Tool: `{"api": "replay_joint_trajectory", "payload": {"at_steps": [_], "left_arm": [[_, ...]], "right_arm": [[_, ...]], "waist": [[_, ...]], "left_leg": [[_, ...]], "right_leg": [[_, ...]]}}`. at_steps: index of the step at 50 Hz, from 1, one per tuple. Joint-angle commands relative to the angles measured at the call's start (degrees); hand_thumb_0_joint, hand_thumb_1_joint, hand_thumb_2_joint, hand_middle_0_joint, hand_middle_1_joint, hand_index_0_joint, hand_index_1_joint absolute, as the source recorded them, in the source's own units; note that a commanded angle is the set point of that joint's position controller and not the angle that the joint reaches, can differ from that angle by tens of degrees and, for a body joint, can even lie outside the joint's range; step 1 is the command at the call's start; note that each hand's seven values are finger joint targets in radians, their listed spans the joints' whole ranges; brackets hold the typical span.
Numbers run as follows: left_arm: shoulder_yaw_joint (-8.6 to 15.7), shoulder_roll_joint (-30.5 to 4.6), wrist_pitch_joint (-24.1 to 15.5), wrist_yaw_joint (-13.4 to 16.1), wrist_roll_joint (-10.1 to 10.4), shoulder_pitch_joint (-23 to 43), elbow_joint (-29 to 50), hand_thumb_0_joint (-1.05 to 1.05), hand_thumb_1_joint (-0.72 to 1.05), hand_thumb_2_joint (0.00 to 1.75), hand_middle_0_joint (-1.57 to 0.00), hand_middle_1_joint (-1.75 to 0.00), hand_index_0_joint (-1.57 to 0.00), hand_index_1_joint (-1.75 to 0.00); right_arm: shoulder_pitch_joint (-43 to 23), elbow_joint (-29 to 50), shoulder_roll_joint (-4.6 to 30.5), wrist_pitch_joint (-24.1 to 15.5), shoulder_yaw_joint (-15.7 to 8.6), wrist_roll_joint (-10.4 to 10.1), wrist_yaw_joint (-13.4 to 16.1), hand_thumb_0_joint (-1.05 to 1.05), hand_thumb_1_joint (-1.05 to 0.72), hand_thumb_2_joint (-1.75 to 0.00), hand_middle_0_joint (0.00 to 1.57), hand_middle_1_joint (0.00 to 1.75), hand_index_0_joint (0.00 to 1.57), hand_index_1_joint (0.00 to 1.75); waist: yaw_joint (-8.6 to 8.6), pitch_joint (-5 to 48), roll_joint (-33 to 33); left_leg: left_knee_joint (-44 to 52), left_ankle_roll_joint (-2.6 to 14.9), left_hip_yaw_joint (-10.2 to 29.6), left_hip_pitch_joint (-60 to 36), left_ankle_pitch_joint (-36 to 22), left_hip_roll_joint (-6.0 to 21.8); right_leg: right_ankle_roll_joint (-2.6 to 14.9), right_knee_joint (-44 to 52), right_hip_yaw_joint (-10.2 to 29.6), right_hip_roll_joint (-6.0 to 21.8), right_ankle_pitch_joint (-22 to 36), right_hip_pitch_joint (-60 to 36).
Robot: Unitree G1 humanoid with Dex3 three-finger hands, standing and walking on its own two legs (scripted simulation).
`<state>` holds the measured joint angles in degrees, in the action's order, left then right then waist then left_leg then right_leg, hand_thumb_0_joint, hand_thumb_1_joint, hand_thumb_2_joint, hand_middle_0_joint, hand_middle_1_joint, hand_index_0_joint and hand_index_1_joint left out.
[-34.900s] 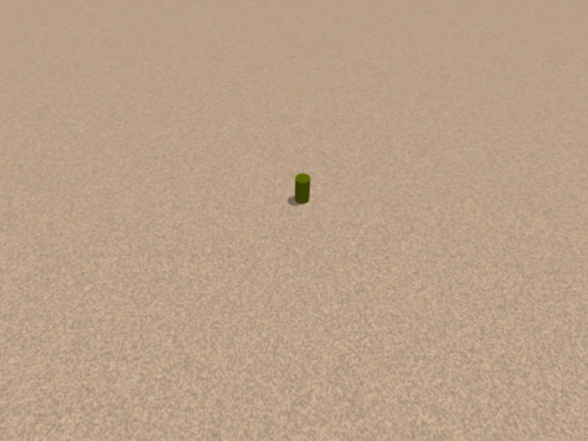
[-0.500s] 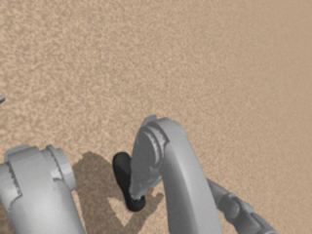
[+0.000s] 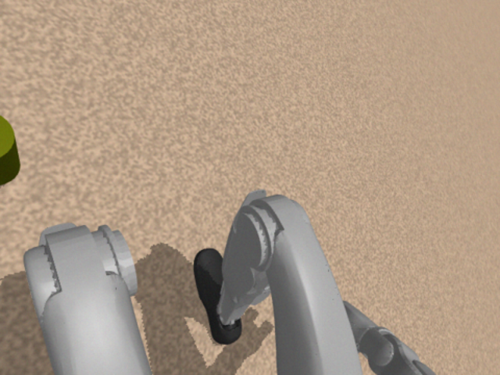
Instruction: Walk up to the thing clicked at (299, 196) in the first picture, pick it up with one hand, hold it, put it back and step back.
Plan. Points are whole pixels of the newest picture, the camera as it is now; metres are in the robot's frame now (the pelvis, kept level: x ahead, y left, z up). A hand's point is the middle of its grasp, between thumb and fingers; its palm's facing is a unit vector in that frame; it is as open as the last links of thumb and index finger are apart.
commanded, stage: rise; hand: left
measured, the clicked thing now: out of the picture +0.46 +0.27 -0.23
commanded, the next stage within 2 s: home in 0.16 s
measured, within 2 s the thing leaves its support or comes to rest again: neither
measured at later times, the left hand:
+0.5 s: hand out of the picture +0.36 +0.42 +0.00, palm faces +0.35 -0.83 -0.44, open 17.4 cm
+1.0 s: hand out of the picture +0.27 +0.29 +0.19, palm faces +0.30 -0.86 -0.41, open 17.2 cm
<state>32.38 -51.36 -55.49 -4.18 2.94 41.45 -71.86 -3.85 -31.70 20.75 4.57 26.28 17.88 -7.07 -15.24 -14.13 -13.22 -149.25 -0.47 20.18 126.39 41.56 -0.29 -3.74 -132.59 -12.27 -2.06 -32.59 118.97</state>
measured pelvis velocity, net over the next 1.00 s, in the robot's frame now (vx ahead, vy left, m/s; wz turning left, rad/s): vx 0.06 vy -0.02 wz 0.23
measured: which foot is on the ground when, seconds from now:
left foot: down 0.00-1.00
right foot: down 0.00-1.00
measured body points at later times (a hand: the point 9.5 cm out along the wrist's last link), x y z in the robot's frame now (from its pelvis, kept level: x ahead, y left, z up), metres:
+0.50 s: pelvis +0.01 +0.00 +0.07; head +0.19 +0.11 +0.46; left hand +0.34 +0.46 +0.03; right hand +0.19 -0.23 -0.04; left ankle +0.08 +0.12 -0.27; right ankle +0.15 -0.13 -0.27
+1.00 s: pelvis +0.06 -0.02 +0.29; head +0.19 +0.04 +0.72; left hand +0.25 +0.33 +0.22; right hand +0.30 -0.23 +0.19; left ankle +0.07 +0.12 -0.27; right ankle +0.15 -0.13 -0.27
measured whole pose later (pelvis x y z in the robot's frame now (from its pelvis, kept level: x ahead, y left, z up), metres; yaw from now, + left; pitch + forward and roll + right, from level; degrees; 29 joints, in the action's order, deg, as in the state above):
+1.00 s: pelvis +0.06 -0.02 +0.29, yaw +13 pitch +26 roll -3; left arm 9.1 -20.6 4.9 6.7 -1.4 -1.7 -22.0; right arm 7.9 -28.6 14.3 2.7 0.0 -2.6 5.5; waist -3.1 9.9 0.8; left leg -89.5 -1.4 3.8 79.0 36.5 2.5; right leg -0.9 -85.9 -2.5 1.3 -33.3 78.5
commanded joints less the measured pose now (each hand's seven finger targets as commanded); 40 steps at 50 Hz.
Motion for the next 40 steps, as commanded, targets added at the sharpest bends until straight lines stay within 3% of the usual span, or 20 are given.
{"api": "replay_joint_trajectory", "payload": {"at_steps": [1,2,3,4,5,6,7,8,12,13,15,16,18,21,24,26,28,30,35,40], "left_arm": [[-9.03,-0.3,3.54,-7.09,1.82,4.23,5.84,0.0,-0.55,0.04,-0.06,-0.03,-0.06,-0.03],[-8.1,-0.89,5.21,-8.05,2.39,2.28,4.17,0.0,-0.58,0.03,-0.05,-0.03,-0.05,-0.02],[-7.08,-3.16,5.71,-8.62,3.35,6.7,9.26,0.0,-0.61,0.03,-0.04,-0.04,-0.05,-0.02],[-8.92,-0.48,6.88,-9.48,4.24,6.14,6.57,0.0,-0.61,0.02,-0.03,-0.04,-0.05,-0.02],[-7.78,-0.68,6.76,-9.98,5.85,9.87,13.1,0.0,-0.53,0.08,-0.04,0.0,-0.03,-0.01],[-5.88,-9.09,10.34,-6.57,-4.58,5.9,7.83,0.0,-0.59,0.09,-0.09,-0.07,-0.07,-0.08],[-8.2,-4.66,12.06,-5.93,-3.99,9.33,10.29,0.0,-0.59,0.09,-0.09,-0.07,-0.08,-0.08],[-8.22,-4.1,13.38,-5.77,-4.11,10.11,11.71,0.0,-0.58,0.09,-0.09,-0.08,-0.08,-0.09],[0.86,-18.55,18.75,-2.83,-7.29,13.98,28.86,0.0,-0.61,0.1,-0.11,-0.09,-0.09,-0.1],[0.33,-18.78,20.35,-2.23,-8.0,13.56,29.44,0.0,-0.61,0.1,-0.11,-0.09,-0.09,-0.11],[-2.18,-13.26,23.56,-1.35,-8.46,11.09,29.37,0.0,-0.53,0.07,-0.05,-0.06,-0.05,-0.06],[-0.67,-13.89,24.91,-0.6,-8.66,9.75,30.24,0.0,-0.55,0.06,-0.05,-0.06,-0.05,-0.06],[-2.66,-9.21,28.02,-0.06,-8.92,5.64,29.18,0.0,-0.53,0.07,-0.06,-0.06,-0.06,-0.06],[-8.65,3.91,32.89,-0.28,-8.63,-4.8,27.32,0.0,-0.53,0.07,-0.06,-0.07,-0.06,-0.07],[-12.43,9.43,37.62,0.13,-7.85,-11.22,32.58,0.0,-0.53,0.08,-0.08,-0.08,-0.08,-0.08],[-12.23,8.46,40.48,1.14,-7.16,-12.32,39.56,0.0,-0.52,0.08,-0.07,-0.08,-0.07,-0.08],[-11.23,6.39,43.03,2.49,-6.77,-14.98,47.56,0.0,-0.53,0.07,-0.07,-0.07,-0.07,-0.07],[-8.16,2.14,45.49,4.11,-6.66,-18.18,56.4,0.0,-0.48,0.11,-0.08,-0.09,-0.08,-0.09],[-10.17,5.96,50.28,7.99,-6.4,-22.21,61.52,0.0,-0.48,0.11,-0.07,-0.08,-0.07,-0.08],[-15.67,15.29,53.37,9.89,-5.97,-30.83,58.41,0.0,-0.53,0.07,-0.06,-0.06,-0.06,-0.06]], "right_arm": [[4.53,-0.43,19.06,0.47,-9.88,-3.04,1.78,0.0,-0.9,-0.9,0.2,0.3,0.2,0.3],[4.56,-0.15,19.43,0.32,-10.67,-3.94,2.1,0.0,-0.9,-0.9,0.2,0.3,0.2,0.3],[5.68,-0.47,19.5,0.14,-10.97,-4.38,2.21,0.0,-0.89,-0.9,0.2,0.3,0.2,0.3],[5.33,0.28,19.09,-0.03,-11.04,-5.01,2.12,0.0,-0.88,-0.89,0.2,0.3,0.2,0.3],[5.92,0.18,19.09,-0.25,-11.65,-5.39,2.05,0.0,-0.83,-0.89,0.2,0.3,0.2,0.3],[7.28,-1.39,15.96,0.59,-14.44,-6.94,1.92,0.0,-0.91,-0.93,0.2,0.3,0.2,0.3],[7.73,-0.6,15.95,1.09,-14.93,-7.61,1.76,0.0,-0.97,-0.93,0.2,0.3,0.2,0.3],[8.61,-0.86,15.59,1.3,-15.65,-8.37,1.76,0.0,-0.97,-0.93,0.2,0.3,0.2,0.3],[10.48,1.48,14.56,3.05,-19.19,-11.08,2.64,0.0,-1.01,-0.94,0.2,0.3,0.2,0.3],[11.07,0.78,13.87,3.47,-19.88,-11.57,2.82,0.0,-1.03,-0.94,0.2,0.3,0.2,0.3],[11.84,0.59,12.88,3.79,-21.32,-12.27,3.46,0.0,-0.9,-0.9,0.2,0.3,0.2,0.3],[12.5,0.3,12.3,3.88,-21.94,-12.7,3.75,0.0,-0.9,-0.9,0.2,0.3,0.2,0.3],[13.32,0.74,11.0,3.97,-23.39,-13.58,4.03,0.0,-0.9,-0.9,0.2,0.3,0.2,0.3],[15.05,0.96,9.88,4.0,-26.39,-14.86,3.99,0.0,-0.9,-0.9,0.2,0.3,0.2,0.3],[14.25,3.24,8.83,3.59,-28.08,-16.77,3.99,0.0,-0.9,-0.9,0.2,0.3,0.2,0.3],[14.35,4.44,8.82,3.55,-29.23,-18.02,4.47,0.0,-0.89,-0.9,0.2,0.3,0.2,0.3],[14.54,6.04,8.16,3.66,-29.94,-19.28,5.18,0.0,-0.9,-0.9,0.2,0.3,0.2,0.3],[13.98,8.41,8.23,3.5,-30.8,-20.18,6.5,0.0,-0.9,-0.9,0.2,0.3,0.2,0.3],[14.13,8.01,4.8,1.79,-30.25,-20.91,9.8,0.0,-0.9,-0.9,0.2,0.3,0.2,0.3],[15.0,7.15,2.73,-0.85,-29.86,-20.23,11.98,0.0,-0.9,-0.9,0.2,0.3,0.2,0.3]], "waist": [[-5.3,31.92,32.72],[-4.49,30.46,29.09],[-4.63,31.47,29.08],[-4.41,32.24,27.29],[-3.95,33.97,27.54],[1.92,39.76,31.92],[-0.03,39.61,32.69],[0.27,41.17,33.01],[6.76,55.71,44.08],[6.61,54.37,44.69],[5.48,51.12,42.31],[6.64,51.46,42.08],[7.69,52.04,40.59],[7.51,51.77,33.99],[8.76,52.13,26.27],[9.18,54.03,21.71],[11.05,56.53,20.37],[12.5,60.74,21.77],[12.27,56.27,23.36],[12.09,51.3,25.43]], "left_leg": [[24.11,-0.64,-6.6,-20.02,-7.23,3.51],[23.67,-0.11,-6.69,-18.2,-6.09,3.38],[23.24,0.06,-6.81,-18.02,-6.21,3.21],[22.89,0.54,-6.93,-17.31,-4.89,2.9],[22.75,0.53,-6.62,-18.38,-5.61,2.83],[25.84,0.16,-8.65,-23.54,-6.34,2.72],[27.29,-0.11,-7.8,-23.99,-5.92,3.15],[28.01,-0.11,-7.86,-25.51,-5.33,3.12],[33.0,-0.79,-9.38,-35.35,-7.41,3.25],[34.03,-0.68,-10.08,-34.2,-5.92,3.17],[34.96,-0.35,-11.36,-32.48,-5.92,2.87],[35.09,-0.38,-12.22,-32.45,-7.67,2.65],[36.09,-0.21,-13.21,-32.24,-8.42,2.22],[38.34,-0.1,-12.95,-33.51,-9.24,1.97],[42.65,0.93,-12.98,-32.79,-4.41,1.39],[45.15,1.8,-13.46,-32.76,-0.93,1.08],[49.07,2.04,-13.71,-35.55,1.51,1.01],[52.97,1.96,-13.58,-41.98,0.14,1.4],[59.76,1.53,-14.23,-50.6,-3.28,1.84],[65.53,0.71,-15.55,-58.33,-11.15,1.96]], "right_leg": [[4.37,8.46,-4.86,-1.42,6.66,-13.4],[4.24,9.3,-4.7,-1.52,5.89,-12.42],[4.17,9.35,-4.56,-1.36,6.35,-12.57],[4.2,9.72,-4.53,-1.46,5.31,-12.49],[4.28,9.34,-4.48,-1.23,6.21,-12.5],[4.8,10.21,-2.81,-0.81,3.9,-11.33],[4.98,9.85,-2.94,-0.69,3.57,-9.81],[5.06,10.1,-2.75,-0.61,3.04,-9.18],[5.66,9.73,0.54,0.25,3.29,-10.62],[5.85,9.89,1.38,0.14,1.96,-9.81],[6.02,11.25,2.19,0.09,2.85,-9.18],[6.13,11.77,2.83,0.25,3.86,-9.55],[6.31,13.32,3.44,0.42,3.68,-9.19],[6.31,16.29,3.52,0.89,2.91,-7.94],[6.08,21.8,4.42,1.03,-0.53,-11.08],[5.57,26.32,5.14,0.95,-3.03,-16.28],[5.15,30.19,6.32,1.13,-5.22,-21.88],[5.02,33.21,7.24,1.3,-3.91,-27.13],[5.22,39.65,9.23,1.56,-1.6,-32.75],[5.61,46.23,10.01,2.06,3.76,-38.54]]}}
